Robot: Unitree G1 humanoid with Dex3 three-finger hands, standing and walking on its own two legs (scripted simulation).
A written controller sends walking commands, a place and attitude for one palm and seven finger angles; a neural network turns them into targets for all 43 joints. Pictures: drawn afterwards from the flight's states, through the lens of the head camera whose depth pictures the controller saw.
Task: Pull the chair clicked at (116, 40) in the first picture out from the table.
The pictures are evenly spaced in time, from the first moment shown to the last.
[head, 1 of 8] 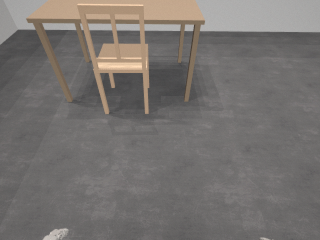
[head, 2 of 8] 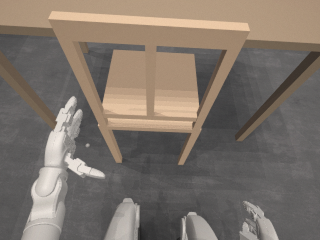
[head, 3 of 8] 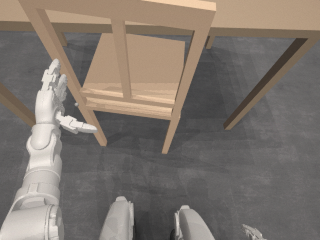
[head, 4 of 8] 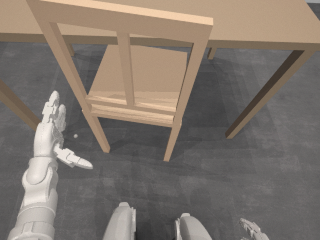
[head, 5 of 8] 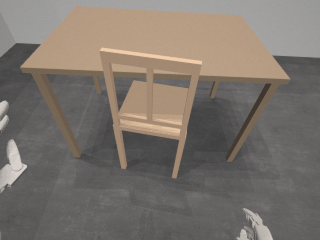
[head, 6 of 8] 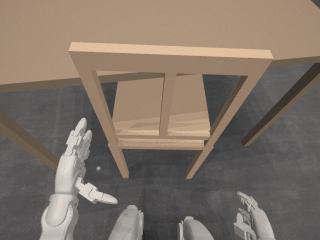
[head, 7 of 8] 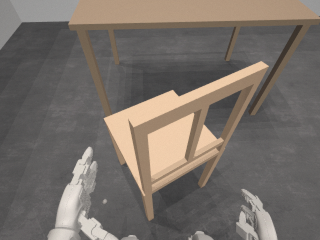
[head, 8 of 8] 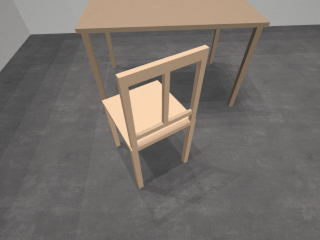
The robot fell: no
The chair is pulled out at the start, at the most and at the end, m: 0.00 0.47 0.47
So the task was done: yes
